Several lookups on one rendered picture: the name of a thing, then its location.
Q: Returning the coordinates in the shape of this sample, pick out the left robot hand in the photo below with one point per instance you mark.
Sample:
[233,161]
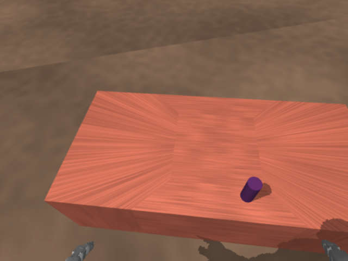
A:
[79,253]

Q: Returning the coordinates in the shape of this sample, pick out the can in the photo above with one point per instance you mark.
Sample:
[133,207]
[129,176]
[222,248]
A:
[251,189]

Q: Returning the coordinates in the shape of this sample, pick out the right robot hand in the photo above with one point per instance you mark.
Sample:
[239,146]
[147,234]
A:
[333,251]

